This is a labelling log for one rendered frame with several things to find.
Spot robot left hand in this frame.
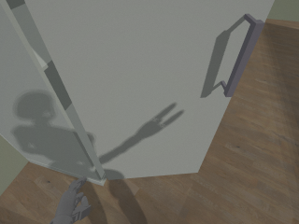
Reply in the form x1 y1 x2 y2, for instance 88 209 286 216
55 176 91 223

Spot handle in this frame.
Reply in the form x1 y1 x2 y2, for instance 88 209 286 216
221 13 265 97

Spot robot left forearm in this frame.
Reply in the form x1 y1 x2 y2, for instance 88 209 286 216
50 215 73 224

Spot fridge door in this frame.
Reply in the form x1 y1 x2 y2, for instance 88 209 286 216
24 0 275 180

